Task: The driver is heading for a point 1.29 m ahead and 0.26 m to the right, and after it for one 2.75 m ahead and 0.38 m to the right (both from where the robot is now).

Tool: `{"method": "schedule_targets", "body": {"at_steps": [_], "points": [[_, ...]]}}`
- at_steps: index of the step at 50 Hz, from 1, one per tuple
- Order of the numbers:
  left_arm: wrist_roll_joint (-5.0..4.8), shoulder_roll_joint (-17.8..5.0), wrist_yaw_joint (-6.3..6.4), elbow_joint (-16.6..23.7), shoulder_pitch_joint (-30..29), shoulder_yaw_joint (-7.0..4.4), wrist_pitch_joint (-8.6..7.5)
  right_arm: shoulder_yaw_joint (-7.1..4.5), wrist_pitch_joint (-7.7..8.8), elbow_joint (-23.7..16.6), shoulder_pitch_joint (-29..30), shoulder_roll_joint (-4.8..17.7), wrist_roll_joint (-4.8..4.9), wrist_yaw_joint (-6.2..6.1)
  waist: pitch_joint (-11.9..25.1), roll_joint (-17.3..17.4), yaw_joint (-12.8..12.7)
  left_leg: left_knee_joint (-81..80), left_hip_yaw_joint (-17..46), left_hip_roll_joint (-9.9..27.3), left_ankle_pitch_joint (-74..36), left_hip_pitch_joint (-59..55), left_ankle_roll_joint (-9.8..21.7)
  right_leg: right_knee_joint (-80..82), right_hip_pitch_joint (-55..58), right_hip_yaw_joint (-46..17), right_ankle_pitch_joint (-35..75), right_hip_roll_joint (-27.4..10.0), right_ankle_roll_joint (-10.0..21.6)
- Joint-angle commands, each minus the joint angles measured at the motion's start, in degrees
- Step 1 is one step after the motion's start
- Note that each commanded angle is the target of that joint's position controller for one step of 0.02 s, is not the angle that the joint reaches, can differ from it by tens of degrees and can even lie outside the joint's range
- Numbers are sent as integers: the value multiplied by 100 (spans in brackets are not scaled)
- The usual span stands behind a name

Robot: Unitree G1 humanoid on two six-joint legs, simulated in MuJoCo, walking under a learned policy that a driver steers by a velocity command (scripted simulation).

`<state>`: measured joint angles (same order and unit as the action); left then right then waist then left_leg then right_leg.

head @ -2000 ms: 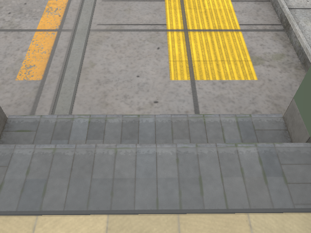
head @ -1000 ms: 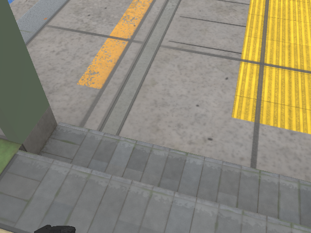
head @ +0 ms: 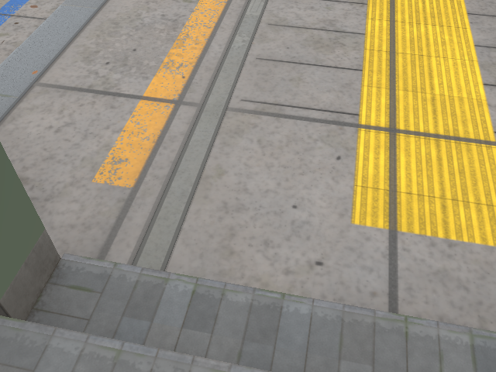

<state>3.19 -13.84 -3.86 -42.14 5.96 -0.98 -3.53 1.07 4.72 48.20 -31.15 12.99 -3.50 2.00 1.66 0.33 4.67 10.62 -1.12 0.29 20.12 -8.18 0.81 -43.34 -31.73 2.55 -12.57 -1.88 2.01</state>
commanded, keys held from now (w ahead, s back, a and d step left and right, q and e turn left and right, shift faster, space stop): w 1.00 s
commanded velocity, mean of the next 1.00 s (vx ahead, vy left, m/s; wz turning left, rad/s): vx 0.49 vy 0.00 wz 0.00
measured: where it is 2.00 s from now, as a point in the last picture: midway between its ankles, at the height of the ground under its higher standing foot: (240, 265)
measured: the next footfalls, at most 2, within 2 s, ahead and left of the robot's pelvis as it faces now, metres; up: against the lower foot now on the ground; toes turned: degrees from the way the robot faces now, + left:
right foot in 0.08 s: +0.19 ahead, -0.12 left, +0.00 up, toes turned -2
left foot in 0.58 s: +0.44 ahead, +0.10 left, +0.00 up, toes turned +3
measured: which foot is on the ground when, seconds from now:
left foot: down 0.00-0.10, up 0.12-0.56, down 0.58-1.00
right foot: up 0.00-0.06, down 0.08-0.60, up 0.62-1.00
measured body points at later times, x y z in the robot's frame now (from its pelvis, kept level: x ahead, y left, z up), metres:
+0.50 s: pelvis +0.25 -0.02 +0.00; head +0.27 -0.01 +0.45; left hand +0.19 +0.22 -0.14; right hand +0.43 -0.23 -0.10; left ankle +0.41 +0.11 -0.70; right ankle +0.15 -0.12 -0.73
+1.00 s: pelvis +0.48 +0.02 -0.01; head +0.48 +0.02 +0.44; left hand +0.62 +0.25 -0.13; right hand +0.40 -0.22 -0.15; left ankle +0.40 +0.10 -0.73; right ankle +0.66 -0.15 -0.69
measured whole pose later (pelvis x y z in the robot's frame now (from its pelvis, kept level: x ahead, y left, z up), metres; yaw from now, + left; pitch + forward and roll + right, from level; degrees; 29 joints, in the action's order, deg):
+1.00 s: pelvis +0.48 +0.02 -0.01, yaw +0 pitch +0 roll +2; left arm 4.5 -13.0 -2.4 -46.8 9.6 -2.0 -0.6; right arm -1.1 6.2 55.7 -30.4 11.4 -3.5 0.0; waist -0.5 -2.3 4.0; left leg 30.1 -4.6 -4.2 23.4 6.6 4.4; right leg -39.5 -37.5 -4.7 21.6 -5.6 1.1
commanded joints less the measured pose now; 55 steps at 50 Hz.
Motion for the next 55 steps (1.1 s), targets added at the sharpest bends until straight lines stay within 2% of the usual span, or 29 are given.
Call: {"method": "schedule_targets", "body": {"at_steps": [1,4,6,8,10,12,15,16,19,21,24,25,30,31,33,37,39,42,43,44,45,47,48,49,50,52,53,54,55], "points": [[-92,-446,-36,466,-645,-46,-82,-378,62,-265,508,1363,-25,76,-792,504,-430,-215,675,1482,-2950,1210,1210,850,634,133,876,255,119],[-173,-1067,133,173,453,-288,-181,-352,121,-141,490,1241,-181,104,14,276,-984,1652,-83,838,-4848,1854,618,773,2919,280,1359,580,654],[-43,-1341,255,-404,3085,-332,-133,13,235,-123,-687,124,-338,277,2462,-1356,-1426,5385,84,-649,1083,4397,-53,1756,6858,-3762,1206,-1930,2640],[8,-1184,261,-683,2684,-339,-337,-254,275,-408,1344,624,7,232,-320,-571,-1461,6942,900,63,510,5790,397,2784,4055,-3412,-1130,-1668,1580],[-118,-279,288,-531,1613,-23,-317,-209,226,-376,1374,535,-260,15,-150,-255,-762,6271,855,535,-75,4855,547,3110,2578,-2602,-477,-1441,1480],[-304,-686,242,-393,1092,-210,-158,-361,-207,-248,732,762,414,-148,-219,-71,-195,5702,427,440,17,3966,177,3046,1907,-1772,2070,-1221,1098],[157,-99,260,-369,1020,-59,-444,-42,-157,-397,1234,-4,-344,109,-357,-338,-303,4874,545,730,-728,4223,155,3741,1347,-1386,691,-1093,1442],[-377,-795,285,-661,1324,-269,-279,-279,-277,-624,1717,501,322,-35,-641,-257,-184,4322,132,673,-1333,4048,57,3612,1288,-958,1438,-854,1141],[-421,-733,291,-765,1691,-242,-150,-163,-343,-725,2276,310,349,-89,-501,-351,-431,3202,-163,420,-2115,3414,-34,3401,1364,-492,1974,-621,924],[316,-548,4,-801,1838,-161,-383,-57,-242,-642,2095,224,-295,180,-512,-250,-562,2877,584,557,-2144,4222,36,3494,2140,-1053,1373,-1220,1421],[-538,-850,303,-969,2144,-239,-47,-225,-227,-998,3136,611,358,-73,-438,-270,-823,2609,-284,225,-1973,3676,105,3056,2529,-536,2195,-826,807],[337,-438,99,-1112,2438,-26,-206,-58,-155,-930,3038,272,-175,53,-419,-387,-882,2704,301,385,-1690,3874,236,3048,2610,-951,1782,-1242,1116],[-445,-446,485,-816,2542,-124,104,-572,-121,-312,228,1451,148,-238,1114,867,140,1696,1975,1620,-1646,-542,1214,-1646,911,172,1166,17,113],[390,77,42,-865,2675,129,-224,-383,83,-195,-497,1072,-67,-6,2017,1801,317,643,4094,1938,-226,-1502,2240,-2628,-697,-914,-1882,852,148],[-461,-1024,314,-686,1725,-365,-139,-595,-39,-180,897,1098,394,-50,125,384,-233,621,2470,1941,-1342,316,1609,-3031,-962,-812,-951,104,268],[362,106,195,-602,1372,65,-114,-255,136,-236,999,-153,-217,-96,-302,83,-378,-21,1596,1441,-1191,1824,1575,-2262,-564,-1095,-350,-443,92],[-208,-523,356,-562,1410,-244,398,-581,-33,34,885,969,452,-150,-303,168,-667,113,923,1220,-3406,1981,1368,-1706,5,-526,-157,-197,-148],[-234,-507,351,-493,1123,-349,569,-552,7,137,565,843,319,-167,-359,203,-537,248,740,1042,-2678,1740,1318,-1567,-540,-480,1037,-175,-68],[608,467,140,-291,1000,203,174,-124,318,280,351,-403,-525,-132,-700,265,-376,346,919,1198,-1311,1509,1271,-1035,-1371,-1273,1995,-614,-13],[543,390,87,-366,907,141,51,-152,343,444,99,-317,-498,-136,-731,235,-265,583,983,1223,-1260,1073,1344,-555,-1857,-1254,2489,-547,-20],[-218,-763,219,-122,146,-416,249,-602,215,385,377,1056,565,-210,-664,316,-369,309,924,941,-1105,1560,1220,6,-1106,-545,2482,-284,-23],[-190,-739,246,-91,61,-432,377,-548,163,458,315,916,544,-290,-521,281,-315,935,845,947,-986,1746,1212,248,-647,-601,3322,-238,-40],[492,467,91,-318,563,152,196,-41,251,844,-729,-382,-562,-155,-626,250,42,1325,626,1093,-726,1487,1368,543,-1192,-1045,4143,-685,-124],[496,420,71,-308,505,97,145,-45,224,913,-1007,-425,-554,-143,-781,170,176,1577,711,1016,-533,1287,1422,747,-1392,-854,4145,-582,-149],[-140,-584,130,1,-451,-360,285,-428,114,558,-6,704,401,-309,-728,230,-79,1611,1076,901,-296,2140,1256,459,-749,-411,3836,-176,-73],[-195,-465,112,-17,-424,-345,387,-431,24,456,7,831,378,-394,-666,79,-76,2227,1061,946,-87,2454,1158,309,-406,-563,3980,-118,9],[542,385,82,36,-123,132,219,106,212,903,-923,-498,-541,-184,-937,189,147,2207,900,1045,216,2157,1160,1001,-695,-878,3896,-612,23],[546,333,87,126,-356,98,187,75,241,999,-1165,-463,-433,-142,-1216,239,278,2296,1012,975,359,2133,1210,1344,-588,-638,3726,-502,41],[-270,-320,68,99,-964,-230,224,-392,46,611,-30,742,219,-392,-1147,76,238,2645,815,750,71,2851,970,1294,101,-186,3949,-113,10]]}}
